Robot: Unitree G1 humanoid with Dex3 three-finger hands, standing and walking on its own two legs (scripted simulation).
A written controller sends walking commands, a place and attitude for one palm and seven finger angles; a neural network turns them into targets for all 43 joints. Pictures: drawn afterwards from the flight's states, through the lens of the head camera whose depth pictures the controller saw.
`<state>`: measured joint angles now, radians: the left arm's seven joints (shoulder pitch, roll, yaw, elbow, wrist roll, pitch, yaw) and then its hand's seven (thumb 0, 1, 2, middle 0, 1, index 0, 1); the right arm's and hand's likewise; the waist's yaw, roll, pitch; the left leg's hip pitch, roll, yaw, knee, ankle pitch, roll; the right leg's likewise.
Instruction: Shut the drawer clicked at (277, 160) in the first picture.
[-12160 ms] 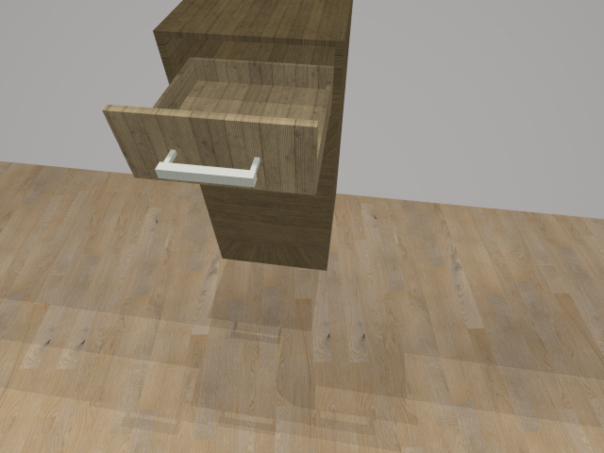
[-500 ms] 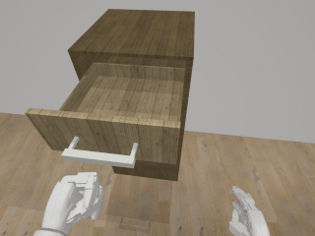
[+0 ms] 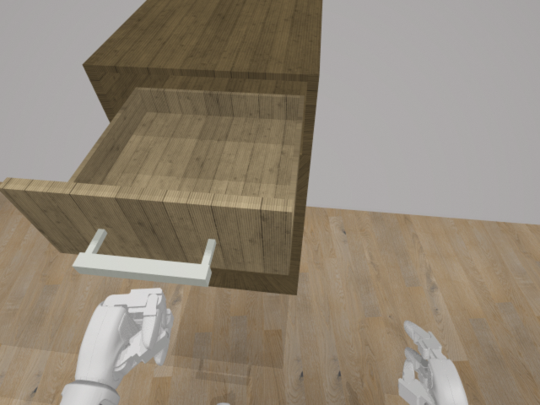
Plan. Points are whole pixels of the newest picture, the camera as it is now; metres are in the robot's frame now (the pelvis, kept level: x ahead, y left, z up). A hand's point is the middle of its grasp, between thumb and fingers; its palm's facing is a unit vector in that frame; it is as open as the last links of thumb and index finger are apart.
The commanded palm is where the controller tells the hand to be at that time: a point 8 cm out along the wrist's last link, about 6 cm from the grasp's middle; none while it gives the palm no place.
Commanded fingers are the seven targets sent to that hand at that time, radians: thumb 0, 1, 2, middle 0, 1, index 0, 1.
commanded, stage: bring the fist close to the handle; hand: left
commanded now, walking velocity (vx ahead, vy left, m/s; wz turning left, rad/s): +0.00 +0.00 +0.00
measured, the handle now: (148, 255) +0.30 +0.18 +0.08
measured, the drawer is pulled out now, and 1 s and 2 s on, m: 0.29 0.27 0.14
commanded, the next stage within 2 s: push the drawer shut in 0.28 s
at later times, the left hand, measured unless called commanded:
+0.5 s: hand (155, 336) +0.20 +0.15 +0.08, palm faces -0.07 -1.00 -0.07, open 3.2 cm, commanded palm +0.18 +0.20 +0.08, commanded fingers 0.00 0.90 0.90 -1.40 -1.60 -1.40 -1.60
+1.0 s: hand (172, 300) +0.24 +0.14 +0.08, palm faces -0.10 -0.99 -0.06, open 3.1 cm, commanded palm +0.24 +0.20 +0.08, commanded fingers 0.00 0.90 0.90 -1.40 -1.60 -1.40 -1.60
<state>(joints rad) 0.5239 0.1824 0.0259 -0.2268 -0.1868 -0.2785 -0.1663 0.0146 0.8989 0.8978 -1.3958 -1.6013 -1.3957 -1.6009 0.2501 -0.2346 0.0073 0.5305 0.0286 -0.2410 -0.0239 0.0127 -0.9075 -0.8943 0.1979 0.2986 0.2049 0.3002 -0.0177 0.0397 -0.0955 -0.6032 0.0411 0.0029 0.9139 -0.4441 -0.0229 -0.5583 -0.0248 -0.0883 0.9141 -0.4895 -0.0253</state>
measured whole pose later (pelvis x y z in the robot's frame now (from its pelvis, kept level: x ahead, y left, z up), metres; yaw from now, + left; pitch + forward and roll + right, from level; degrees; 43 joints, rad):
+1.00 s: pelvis -0.01 +0.01 +0.00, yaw +0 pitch +8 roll -1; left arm 0.26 0.19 0.00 -0.05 -0.18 -0.27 -0.13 -0.01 0.87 0.93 -1.40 -1.60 -1.40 -1.60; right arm 0.24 -0.25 0.04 0.55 0.03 -0.19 -0.02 0.01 -0.91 -0.89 0.20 0.30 0.21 0.30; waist -0.02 0.05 -0.08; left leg -0.61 0.03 0.00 0.90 -0.42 -0.01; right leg -0.56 -0.03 -0.09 0.89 -0.46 -0.01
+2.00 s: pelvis +0.00 +0.01 +0.01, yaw -2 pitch +10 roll +0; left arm -0.34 0.24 0.15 0.58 -0.18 -0.31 -0.16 -0.03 0.79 0.87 -1.40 -1.60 -1.40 -1.60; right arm 0.28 -0.26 0.02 0.63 0.03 -0.06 -0.01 0.01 -0.91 -0.89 0.20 0.30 0.20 0.30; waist -0.08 0.02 -0.07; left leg -0.61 0.05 0.03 0.82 -0.39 -0.01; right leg -0.58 -0.01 -0.06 0.82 -0.42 -0.02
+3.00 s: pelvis -0.02 +0.01 -0.01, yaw -3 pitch +18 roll -1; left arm -0.92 0.37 0.31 1.17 -0.06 -0.39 -0.09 0.02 0.89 0.93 -1.40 -1.60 -1.40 -1.60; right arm 0.40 -0.26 0.02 0.66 -0.02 0.00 0.03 0.00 -0.91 -0.89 0.20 0.30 0.20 0.30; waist -0.18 0.03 -0.09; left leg -0.85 0.06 0.04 0.94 -0.40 0.00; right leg -0.82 0.00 -0.05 0.92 -0.42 -0.01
